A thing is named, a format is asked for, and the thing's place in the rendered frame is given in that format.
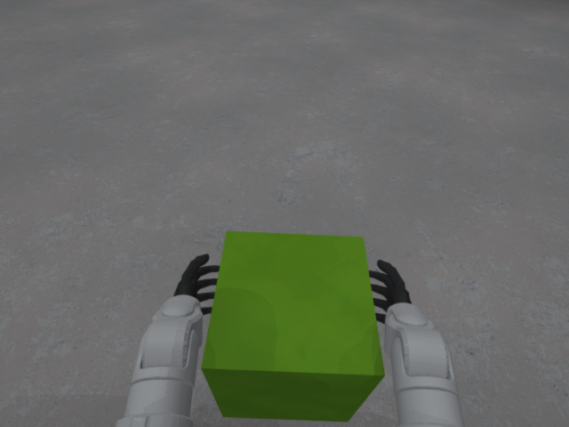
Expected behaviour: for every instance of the right robot hand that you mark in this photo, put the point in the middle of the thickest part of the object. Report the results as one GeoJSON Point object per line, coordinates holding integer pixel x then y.
{"type": "Point", "coordinates": [394, 291]}

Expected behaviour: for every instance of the robot left forearm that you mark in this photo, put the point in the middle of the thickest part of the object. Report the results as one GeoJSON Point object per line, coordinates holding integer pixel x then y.
{"type": "Point", "coordinates": [164, 374]}

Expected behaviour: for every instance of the left robot hand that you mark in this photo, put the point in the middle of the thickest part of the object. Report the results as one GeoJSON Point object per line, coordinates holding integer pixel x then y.
{"type": "Point", "coordinates": [190, 283]}

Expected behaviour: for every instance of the robot right forearm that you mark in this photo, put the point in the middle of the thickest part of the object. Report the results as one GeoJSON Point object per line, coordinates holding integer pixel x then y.
{"type": "Point", "coordinates": [423, 376]}

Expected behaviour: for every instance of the carton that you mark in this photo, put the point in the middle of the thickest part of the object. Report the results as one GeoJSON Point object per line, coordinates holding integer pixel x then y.
{"type": "Point", "coordinates": [293, 332]}

